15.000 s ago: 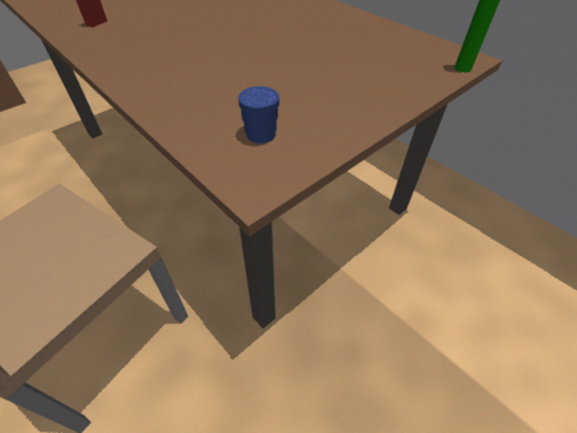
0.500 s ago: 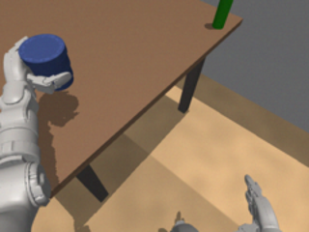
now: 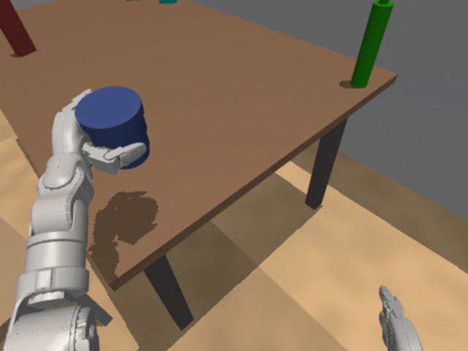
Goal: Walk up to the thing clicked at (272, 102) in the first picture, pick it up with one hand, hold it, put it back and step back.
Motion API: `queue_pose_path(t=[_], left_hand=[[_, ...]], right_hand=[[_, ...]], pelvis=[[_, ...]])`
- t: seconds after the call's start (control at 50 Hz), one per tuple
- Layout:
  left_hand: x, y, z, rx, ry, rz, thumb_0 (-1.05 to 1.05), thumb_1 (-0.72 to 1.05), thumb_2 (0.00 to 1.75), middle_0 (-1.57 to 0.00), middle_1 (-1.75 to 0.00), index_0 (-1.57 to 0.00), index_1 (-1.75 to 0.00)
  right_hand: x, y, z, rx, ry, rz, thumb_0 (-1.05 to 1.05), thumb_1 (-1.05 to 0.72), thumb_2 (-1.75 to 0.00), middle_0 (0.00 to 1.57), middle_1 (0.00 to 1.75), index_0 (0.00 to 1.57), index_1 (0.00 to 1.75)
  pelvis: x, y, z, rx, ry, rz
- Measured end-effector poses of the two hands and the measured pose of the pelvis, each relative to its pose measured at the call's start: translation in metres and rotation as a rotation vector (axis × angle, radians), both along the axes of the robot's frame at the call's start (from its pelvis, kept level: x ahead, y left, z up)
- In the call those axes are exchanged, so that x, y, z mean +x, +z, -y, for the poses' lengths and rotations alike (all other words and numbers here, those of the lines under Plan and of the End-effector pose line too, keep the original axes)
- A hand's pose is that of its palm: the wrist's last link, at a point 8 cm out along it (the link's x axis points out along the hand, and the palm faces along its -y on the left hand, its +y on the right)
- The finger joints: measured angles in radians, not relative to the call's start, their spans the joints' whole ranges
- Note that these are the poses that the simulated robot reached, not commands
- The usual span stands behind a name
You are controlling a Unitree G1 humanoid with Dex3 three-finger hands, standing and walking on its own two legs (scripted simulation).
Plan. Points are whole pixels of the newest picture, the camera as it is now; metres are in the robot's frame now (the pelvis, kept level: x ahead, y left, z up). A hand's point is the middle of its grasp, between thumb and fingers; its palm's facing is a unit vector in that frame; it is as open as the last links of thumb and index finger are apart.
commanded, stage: lift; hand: left
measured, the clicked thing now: (119, 131) +0.41 +0.18 +0.20
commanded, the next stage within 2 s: hold in 0.66 s
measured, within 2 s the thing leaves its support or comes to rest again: neither
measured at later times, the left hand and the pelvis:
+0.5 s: hand (92, 134) +0.36 +0.19 +0.24, palm faces +0.14 -0.99 +0.01, open 11.4 cm; pelvis -0.01 +0.00 +0.01, yaw +0 degrees
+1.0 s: hand (81, 131) +0.34 +0.19 +0.26, palm faces +0.13 -0.99 +0.00, open 11.3 cm; pelvis -0.01 +0.00 +0.01, yaw +1 degrees
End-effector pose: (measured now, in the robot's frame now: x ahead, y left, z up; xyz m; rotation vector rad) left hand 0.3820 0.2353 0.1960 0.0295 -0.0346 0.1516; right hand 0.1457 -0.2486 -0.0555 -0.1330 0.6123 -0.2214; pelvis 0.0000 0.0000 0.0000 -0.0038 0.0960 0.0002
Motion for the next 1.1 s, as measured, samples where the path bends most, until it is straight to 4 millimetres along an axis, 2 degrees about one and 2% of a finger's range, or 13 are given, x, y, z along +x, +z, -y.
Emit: queue_pose_path(t=[0.22,0.42,0.68,1.1], left_hand=[[-0.030,0.028,-0.001,-0.025,-0.005,0.015,-0.02,-0.56,1.09,-0.64,-0.98,-0.65,-0.99],[-0.046,0.035,-0.002,-0.026,-0.017,-0.014,-0.02,-0.56,1.09,-0.64,-0.99,-0.65,-1.00],[-0.059,0.051,-0.009,-0.026,-0.006,0.011,-0.02,-0.56,1.09,-0.64,-0.99,-0.65,-1.00],[-0.076,0.067,0.001,-0.025,-0.031,0.024,-0.02,-0.55,1.07,-0.65,-0.96,-0.66,-0.97]], right_hand=[[-0.007,0.002,0.002,0.000,-0.014,0.031,-0.01,0.54,-0.05,0.05,0.05,0.05,0.05],[-0.007,0.003,0.001,0.000,-0.016,0.057,-0.01,0.54,-0.05,0.05,0.05,0.05,0.05],[-0.004,0.001,-0.001,-0.002,-0.017,0.066,-0.01,0.53,-0.05,0.05,0.05,0.05,0.05],[0.005,-0.001,-0.005,0.023,0.006,0.092,-0.01,0.52,-0.06,0.05,0.05,0.05,0.05]], pelvis=[[-0.007,0.005,0.000,0.006,0.004,0.048],[-0.010,0.007,-0.004,0.005,0.004,0.068],[-0.009,0.008,-0.007,0.002,0.010,0.081],[-0.008,0.009,-0.003,0.005,0.016,0.089]])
